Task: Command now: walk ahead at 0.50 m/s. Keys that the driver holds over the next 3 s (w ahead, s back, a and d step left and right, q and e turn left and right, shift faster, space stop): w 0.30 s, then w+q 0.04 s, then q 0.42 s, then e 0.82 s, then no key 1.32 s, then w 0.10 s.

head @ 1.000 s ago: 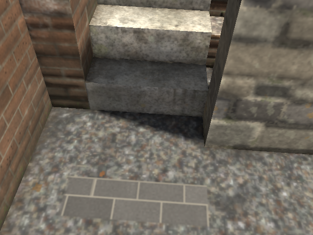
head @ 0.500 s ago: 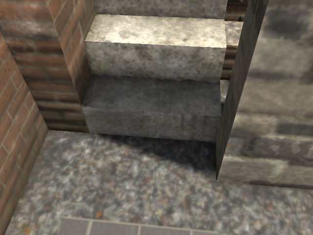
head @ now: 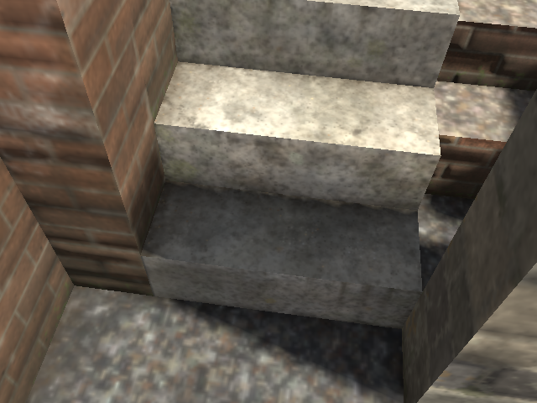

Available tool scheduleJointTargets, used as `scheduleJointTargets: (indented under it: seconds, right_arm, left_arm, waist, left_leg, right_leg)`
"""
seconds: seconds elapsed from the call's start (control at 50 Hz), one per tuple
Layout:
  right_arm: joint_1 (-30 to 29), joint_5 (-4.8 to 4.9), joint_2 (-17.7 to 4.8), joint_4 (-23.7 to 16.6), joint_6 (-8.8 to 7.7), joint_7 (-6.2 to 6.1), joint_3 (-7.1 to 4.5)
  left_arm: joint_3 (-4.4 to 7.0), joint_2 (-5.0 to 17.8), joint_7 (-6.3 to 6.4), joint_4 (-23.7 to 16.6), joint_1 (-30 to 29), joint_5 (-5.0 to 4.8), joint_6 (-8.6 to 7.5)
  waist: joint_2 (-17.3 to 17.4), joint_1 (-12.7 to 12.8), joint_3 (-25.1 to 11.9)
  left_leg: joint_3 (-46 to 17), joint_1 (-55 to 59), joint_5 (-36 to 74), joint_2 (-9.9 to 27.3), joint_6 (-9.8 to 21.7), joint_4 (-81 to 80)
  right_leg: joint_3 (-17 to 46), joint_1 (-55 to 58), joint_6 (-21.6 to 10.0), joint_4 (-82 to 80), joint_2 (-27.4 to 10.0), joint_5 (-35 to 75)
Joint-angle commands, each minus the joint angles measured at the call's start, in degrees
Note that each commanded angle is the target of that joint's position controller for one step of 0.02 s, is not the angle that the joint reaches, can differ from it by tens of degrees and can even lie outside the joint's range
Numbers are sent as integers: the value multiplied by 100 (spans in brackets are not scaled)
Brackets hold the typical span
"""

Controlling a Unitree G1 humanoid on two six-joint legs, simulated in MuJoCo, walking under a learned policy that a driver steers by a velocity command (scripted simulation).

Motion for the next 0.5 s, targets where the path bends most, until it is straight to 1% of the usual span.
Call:
scheduleJointTargets:
  seconds: [0.02,0.04,0.06,0.08,0.1,0.12,0.14,0.18,0.2,0.24,0.26,0.28,0.3,0.32,0.34,0.36,0.38,0.4,0.42,0.44,0.46,0.48,0.5]
  right_arm:
    - [554,116,-634,-1,-99,-20,-142]
    - [664,147,-644,72,-146,-10,-149]
    - [804,166,-607,135,-183,-36,-124]
    - [862,235,-680,197,-187,-33,-141]
    - [702,288,-793,212,-205,-62,-163]
    - [769,220,-722,274,-225,-48,-138]
    - [829,209,-674,324,-231,-39,-120]
    - [945,209,-670,411,-242,-33,-101]
    - [1005,209,-709,450,-246,-34,-106]
    - [1137,220,-743,541,-262,-50,-108]
    - [1161,226,-777,543,-248,-45,-140]
    - [1078,234,-796,553,-214,-40,-122]
    - [974,169,-707,500,-112,-64,-69]
    - [939,174,-708,482,-56,-71,-54]
    - [991,230,-678,502,-58,-83,-32]
    - [893,269,-589,424,-72,-95,26]
    - [1027,319,-236,195,-79,-118,132]
    - [1796,407,-73,376,28,-154,108]
    - [1452,245,-419,424,123,-184,40]
    - [1012,196,-391,286,150,-153,-3]
    - [938,160,-391,230,220,-132,-48]
    - [852,100,-417,98,402,-185,-96]
    - [924,51,-388,35,565,-202,-111]
  left_arm:
    - [53,227,-69,-163,300,123,56]
    - [49,192,-87,-172,274,133,100]
    - [36,157,-92,-263,25,96,143]
    - [33,168,-52,-365,-210,227,202]
    - [51,240,-14,-380,-319,243,185]
    - [25,151,1,-393,-425,152,190]
    - [8,130,8,-465,-625,117,184]
    - [-27,60,14,-579,-1027,50,145]
    - [-41,43,18,-625,-1196,30,121]
    - [-46,66,49,-713,-1453,-2,88]
    - [-42,76,77,-734,-1500,-13,76]
    - [-4,188,87,-756,-1540,-47,15]
    - [-14,118,117,-749,-1431,-42,-75]
    - [-16,127,135,-653,-1131,-48,-150]
    - [54,277,195,-488,-554,6,-178]
    - [136,566,263,-320,166,135,-228]
    - [246,1163,320,-320,787,259,-244]
    - [401,1502,252,-184,919,91,-162]
    - [329,1067,209,-452,343,-10,-130]
    - [210,715,181,-607,-216,-33,-145]
    - [119,507,237,-709,-562,-57,-163]
    - [74,373,406,-851,-749,-135,-131]
    - [90,504,495,-838,-705,-148,-110]
  waist:
    - [586,-127,-616]
    - [604,-107,-581]
    - [594,-150,-471]
    - [575,-133,-298]
    - [543,-60,-93]
    - [548,-92,-33]
    - [557,-131,36]
    - [523,-224,112]
    - [542,-270,97]
    - [526,-339,75]
    - [512,-380,-34]
    - [375,-415,-94]
    - [398,-307,-242]
    - [308,-166,-409]
    - [246,78,-624]
    - [55,377,-946]
    - [-787,363,-1407]
    - [-1586,136,-1740]
    - [-591,-22,-1300]
    - [-237,-163,-750]
    - [-204,-341,-318]
    - [-107,-423,-337]
    - [-213,-507,-381]
  left_leg:
    - [-1659,1476,577,1505,738,-1399]
    - [-1531,1408,750,1472,794,-1473]
    - [-1446,1404,437,1438,865,-1606]
    - [-1404,1325,359,1442,923,-1782]
    - [-1218,1109,603,1377,936,-1846]
    - [-1059,1040,567,1313,967,-1919]
    - [-965,1013,547,1256,966,-1970]
    - [-791,1077,726,1173,921,-1989]
    - [-712,1179,857,1147,898,-1962]
    - [-691,1499,1127,1178,840,-1850]
    - [-665,1828,1568,1240,807,-1687]
    - [-632,1966,1898,1218,741,-1408]
    - [-574,2123,2907,1220,717,-990]
    - [-561,2129,3588,1175,614,-476]
    - [-561,1994,3754,1000,522,205]
    - [-514,1402,2836,768,341,1174]
    - [-277,394,80,244,152,2719]
    - [-324,-707,-2521,-432,119,4098]
    - [-701,-832,-2391,-11,234,4616]
    - [-697,-918,-1998,135,233,4658]
    - [-712,-715,-1744,287,103,4505]
    - [-601,-484,-1669,288,-92,4324]
    - [-501,-229,-1497,207,-226,4383]
  right_leg:
    - [207,-953,23,-180,-380,250]
    - [134,-934,62,-308,-358,299]
    - [117,-1048,126,-440,-410,414]
    - [7,-1215,238,-597,-443,531]
    - [15,-1268,311,-796,-498,874]
    - [-61,-1236,382,-1101,-514,957]
    - [-112,-1221,426,-1431,-501,1113]
    - [-192,-1046,460,-2106,-413,1466]
    - [-221,-933,450,-2419,-368,1624]
    - [-237,-813,415,-2879,-279,1811]
    - [-176,-833,398,-3044,-276,1906]
    - [-307,-698,386,-3134,-94,1683]
    - [-377,-422,344,-3206,17,1490]
    - [-429,72,306,-3596,160,1484]
    - [-462,789,241,-3877,236,1577]
    - [48,1766,138,-4053,-305,2002]
    - [1465,2831,-101,-4084,-1770,3655]
    - [2625,3256,-971,-4247,-2469,4697]
    - [2126,2560,-955,-4300,-2295,4209]
    - [1604,1911,-808,-4470,-2013,3945]
    - [954,1219,-569,-4622,-1797,4598]
    - [538,982,-576,-4685,-1743,5311]
    - [233,761,-598,-4608,-1656,5717]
